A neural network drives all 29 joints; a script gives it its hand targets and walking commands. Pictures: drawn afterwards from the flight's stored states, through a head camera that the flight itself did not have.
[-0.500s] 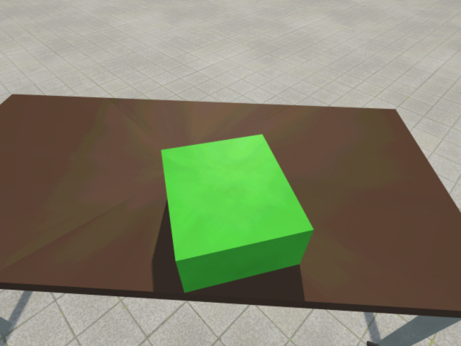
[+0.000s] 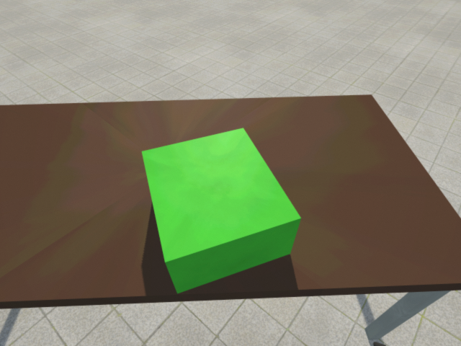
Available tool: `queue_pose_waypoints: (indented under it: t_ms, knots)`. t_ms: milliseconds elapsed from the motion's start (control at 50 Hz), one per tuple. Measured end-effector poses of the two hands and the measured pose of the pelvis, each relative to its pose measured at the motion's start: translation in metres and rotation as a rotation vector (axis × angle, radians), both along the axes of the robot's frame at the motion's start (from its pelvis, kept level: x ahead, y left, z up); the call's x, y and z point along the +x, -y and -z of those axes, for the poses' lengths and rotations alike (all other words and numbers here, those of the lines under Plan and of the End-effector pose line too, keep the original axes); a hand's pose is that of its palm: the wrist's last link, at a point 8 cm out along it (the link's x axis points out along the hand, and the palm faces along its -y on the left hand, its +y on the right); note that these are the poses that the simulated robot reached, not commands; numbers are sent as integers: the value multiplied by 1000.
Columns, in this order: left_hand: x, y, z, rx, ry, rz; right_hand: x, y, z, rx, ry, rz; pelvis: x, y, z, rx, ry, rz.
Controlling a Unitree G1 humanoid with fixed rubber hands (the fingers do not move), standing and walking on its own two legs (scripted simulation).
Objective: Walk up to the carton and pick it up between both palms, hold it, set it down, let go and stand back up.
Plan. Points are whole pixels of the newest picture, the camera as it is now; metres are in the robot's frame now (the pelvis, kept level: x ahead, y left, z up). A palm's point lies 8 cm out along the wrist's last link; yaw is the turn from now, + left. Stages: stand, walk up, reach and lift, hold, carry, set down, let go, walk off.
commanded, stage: walk up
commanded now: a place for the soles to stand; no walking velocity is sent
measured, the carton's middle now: (214, 201) +0.47 +0.06 -0.06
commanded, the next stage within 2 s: reach and lift in 0.14 s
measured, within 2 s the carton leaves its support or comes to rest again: neither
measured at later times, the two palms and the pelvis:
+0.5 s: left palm out of the picture +0.16 +0.23 -0.06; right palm out of the picture +0.17 -0.28 -0.06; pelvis +0.00 -0.03 +0.01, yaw +4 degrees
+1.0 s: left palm out of the picture +0.16 +0.23 -0.04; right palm (399, 324) +0.21 -0.27 -0.05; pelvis +0.03 -0.04 +0.02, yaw +5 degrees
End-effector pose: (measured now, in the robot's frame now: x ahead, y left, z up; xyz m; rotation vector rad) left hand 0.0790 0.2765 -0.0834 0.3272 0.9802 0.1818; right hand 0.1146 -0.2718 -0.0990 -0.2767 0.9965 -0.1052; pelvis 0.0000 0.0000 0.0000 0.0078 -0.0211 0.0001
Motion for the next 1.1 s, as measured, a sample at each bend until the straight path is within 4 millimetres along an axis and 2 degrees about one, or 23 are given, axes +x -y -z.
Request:
queue_pose_waypoints:
  t_ms: [140, 200, 280, 340, 400, 480, 560, 700, 840, 1100]
  knots:
    - [12, 0, 0, 3, 15, 31, -7, 3, 0, -7, 2, 19, -1, -1, 1, 3, -2, 19]
    - [20, -3, 8, 10, -55, -17, -4, 5, 8, -3, 22, -3, -4, -1, 4, -7, -7, -13]
    - [53, 7, 3, -10, -24, -49, 16, 1, 10, 15, 90, -48, -12, 2, 6, -16, 15, -48]
    - [76, 23, -11, -39, 59, -38, 33, -3, -4, 31, 161, -61, -11, 7, 1, -20, 36, -55]
    - [86, 37, -22, -64, 114, -41, 46, -1, -22, 40, 211, -79, -6, 14, -7, -17, 49, -64]
    - [85, 45, -25, -81, 133, -73, 57, 8, -39, 30, 241, -96, 1, 23, -12, -9, 59, -76]
    - [77, 43, -26, -70, 144, -110, 64, 12, -43, 39, 243, -106, 5, 31, -14, -4, 64, -83]
    - [67, 36, -33, -46, 203, -148, 70, 0, -41, 96, 274, -127, 13, 40, -17, 0, 50, -91]
    - [69, 37, -41, -53, 282, -153, 77, -8, -42, 131, 326, -132, 21, 40, -19, -3, 37, -94]
    - [79, 52, -47, -86, 429, -162, 97, 3, -61, 161, 420, -153, 32, 34, -20, -9, 28, -86]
